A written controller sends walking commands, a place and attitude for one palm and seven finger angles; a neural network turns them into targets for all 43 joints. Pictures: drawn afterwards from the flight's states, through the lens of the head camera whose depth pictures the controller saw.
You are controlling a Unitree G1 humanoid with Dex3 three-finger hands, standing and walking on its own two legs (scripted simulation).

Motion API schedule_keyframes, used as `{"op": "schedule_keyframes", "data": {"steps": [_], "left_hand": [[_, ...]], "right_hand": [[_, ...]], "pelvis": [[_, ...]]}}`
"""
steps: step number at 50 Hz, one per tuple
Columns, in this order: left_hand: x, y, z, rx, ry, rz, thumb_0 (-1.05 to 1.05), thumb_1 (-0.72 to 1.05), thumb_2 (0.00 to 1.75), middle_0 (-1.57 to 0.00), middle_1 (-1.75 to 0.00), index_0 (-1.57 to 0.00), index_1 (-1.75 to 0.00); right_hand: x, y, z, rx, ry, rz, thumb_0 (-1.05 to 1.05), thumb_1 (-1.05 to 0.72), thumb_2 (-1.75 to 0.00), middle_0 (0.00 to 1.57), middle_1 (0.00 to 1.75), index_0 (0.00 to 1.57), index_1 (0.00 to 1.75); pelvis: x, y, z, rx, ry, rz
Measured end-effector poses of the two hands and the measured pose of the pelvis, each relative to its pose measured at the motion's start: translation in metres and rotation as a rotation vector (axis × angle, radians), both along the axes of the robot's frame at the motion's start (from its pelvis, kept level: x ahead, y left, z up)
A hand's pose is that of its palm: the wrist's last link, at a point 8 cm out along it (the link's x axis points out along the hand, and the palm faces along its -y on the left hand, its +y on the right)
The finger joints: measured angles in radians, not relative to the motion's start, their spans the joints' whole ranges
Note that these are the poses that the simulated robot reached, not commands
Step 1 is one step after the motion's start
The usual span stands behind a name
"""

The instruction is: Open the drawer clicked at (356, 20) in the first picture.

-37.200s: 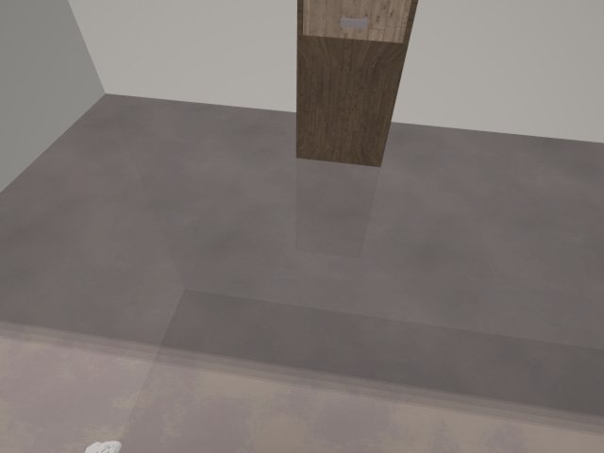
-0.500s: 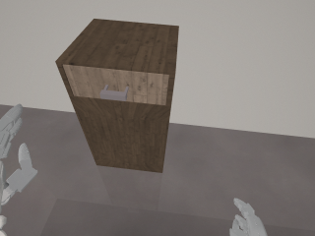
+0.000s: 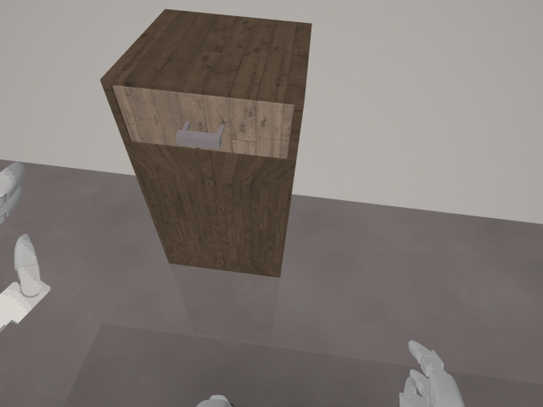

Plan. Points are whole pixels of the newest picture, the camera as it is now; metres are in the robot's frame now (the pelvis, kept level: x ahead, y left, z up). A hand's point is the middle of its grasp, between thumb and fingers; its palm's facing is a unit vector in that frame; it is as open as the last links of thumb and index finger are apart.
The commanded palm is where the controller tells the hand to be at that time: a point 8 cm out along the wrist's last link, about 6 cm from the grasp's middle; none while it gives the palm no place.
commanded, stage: step back with the hand held close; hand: left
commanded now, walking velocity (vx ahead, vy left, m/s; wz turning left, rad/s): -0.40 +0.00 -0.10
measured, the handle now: (201, 133) +0.71 +0.18 -0.02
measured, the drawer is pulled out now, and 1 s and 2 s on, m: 0.00 0.00 0.00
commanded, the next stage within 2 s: stop stepping back and stand still in 0.34 s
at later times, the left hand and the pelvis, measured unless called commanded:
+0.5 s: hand (31, 362) +0.14 +0.22 +0.17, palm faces +0.15 -0.84 -0.52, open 7.4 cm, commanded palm +0.08 +0.27 +0.20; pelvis -0.08 +0.00 +0.02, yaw -5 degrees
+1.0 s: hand out of the picture +0.07 +0.22 +0.17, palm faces +0.25 -0.86 -0.44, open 7.4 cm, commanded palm +0.02 +0.26 +0.20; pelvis -0.14 +0.00 +0.02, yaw -6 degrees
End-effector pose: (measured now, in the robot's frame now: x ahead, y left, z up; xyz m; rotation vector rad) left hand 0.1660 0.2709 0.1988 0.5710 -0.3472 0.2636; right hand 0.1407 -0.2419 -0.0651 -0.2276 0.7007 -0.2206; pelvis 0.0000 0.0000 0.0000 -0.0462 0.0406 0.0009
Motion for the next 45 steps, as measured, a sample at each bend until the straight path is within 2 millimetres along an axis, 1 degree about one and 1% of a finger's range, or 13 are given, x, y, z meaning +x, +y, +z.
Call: {"op": "schedule_keyframes", "data": {"steps": [4,7,10,13,16,19,23,27,29,32,36,40,45], "left_hand": [[-0.016,-0.007,-0.008,-0.035,0.028,0.049,0.01,0.89,0.90,-0.21,-0.30,-0.21,-0.30],[-0.018,-0.017,-0.009,-0.090,0.047,0.056,0.01,0.89,0.90,-0.21,-0.30,-0.21,-0.30],[-0.017,-0.022,-0.002,-0.091,0.056,0.041,0.02,0.89,0.90,-0.21,-0.30,-0.21,-0.30],[-0.015,-0.022,0.003,-0.064,0.076,0.012,0.01,0.89,0.90,-0.21,-0.30,-0.21,-0.30],[-0.014,-0.020,0.002,-0.047,0.100,-0.029,0.01,0.89,0.90,-0.21,-0.30,-0.21,-0.30],[-0.019,-0.015,-0.003,-0.027,0.113,-0.087,0.01,0.89,0.90,-0.21,-0.30,-0.21,-0.30],[-0.039,-0.008,-0.007,-0.008,0.169,-0.112,0.01,0.89,0.90,-0.21,-0.30,-0.21,-0.30],[-0.068,-0.015,-0.002,-0.022,0.197,-0.103,0.02,0.89,0.90,-0.21,-0.30,-0.21,-0.30],[-0.082,-0.020,0.000,-0.025,0.189,-0.094,0.02,0.89,0.90,-0.21,-0.30,-0.21,-0.30],[-0.099,-0.026,-0.002,-0.016,0.160,-0.069,0.02,0.89,0.90,-0.21,-0.30,-0.21,-0.30],[-0.111,-0.029,-0.004,-0.079,0.119,-0.025,0.01,0.89,0.90,-0.21,-0.30,-0.21,-0.30],[-0.117,-0.029,-0.006,-0.121,0.080,-0.014,0.01,0.89,0.90,-0.21,-0.30,-0.21,-0.30],[-0.121,-0.024,-0.007,-0.124,0.059,-0.047,0.01,0.89,0.90,-0.21,-0.30,-0.21,-0.30]], "right_hand": [[-0.001,0.003,-0.007,0.020,-0.021,0.053,0.01,-0.90,-0.90,0.20,0.30,0.20,0.30],[-0.006,0.003,-0.008,0.053,0.030,0.069,0.01,-0.90,-0.90,0.20,0.30,0.20,0.30],[-0.012,0.002,0.001,0.066,0.068,0.057,0.01,-0.90,-0.90,0.20,0.30,0.20,0.30],[-0.016,0.000,0.014,0.057,0.058,0.030,0.01,-0.90,-0.90,0.20,0.30,0.21,0.30],[-0.019,-0.004,0.023,0.032,0.035,0.008,0.01,-0.90,-0.90,0.20,0.30,0.21,0.30],[-0.027,-0.009,0.025,0.004,0.014,-0.022,0.01,-0.90,-0.90,0.20,0.30,0.20,0.30],[-0.047,-0.009,0.032,-0.005,0.006,-0.029,0.01,-0.90,-0.90,0.20,0.30,0.20,0.30],[-0.073,-0.005,0.035,0.014,-0.028,-0.012,0.01,-0.90,-0.90,0.20,0.30,0.20,0.30],[-0.088,-0.004,0.032,0.027,-0.036,-0.009,0.01,-0.90,-0.90,0.20,0.30,0.20,0.30],[-0.110,-0.006,0.020,0.044,-0.032,-0.004,0.01,-0.90,-0.90,0.20,0.30,0.20,0.30],[-0.143,-0.013,0.007,0.057,0.033,-0.027,0.01,-0.90,-0.90,0.20,0.30,0.20,0.30],[-0.172,-0.022,0.005,0.036,0.089,-0.068,0.01,-0.90,-0.90,0.20,0.30,0.20,0.30],[-0.191,-0.029,0.007,-0.016,0.099,-0.098,0.01,-0.90,-0.90,0.20,0.30,0.20,0.30]], "pelvis": [[-0.008,-0.010,-0.003,0.032,0.027,-0.045],[-0.017,-0.014,0.006,0.038,0.030,-0.053],[-0.022,-0.015,0.018,0.073,0.035,-0.059],[-0.029,-0.015,0.025,0.093,0.043,-0.072],[-0.038,-0.010,0.026,0.078,0.056,-0.071],[-0.051,-0.001,0.019,0.032,0.063,-0.055],[-0.070,0.001,0.021,0.051,0.055,-0.077],[-0.087,-0.001,0.024,0.033,0.035,-0.105],[-0.096,-0.004,0.023,0.036,0.023,-0.114],[-0.110,-0.011,0.016,0.051,0.010,-0.122],[-0.123,-0.015,0.017,0.036,-0.003,-0.120],[-0.129,-0.016,0.020,0.046,-0.010,-0.115],[-0.134,-0.008,0.018,0.026,-0.020,-0.094]]}}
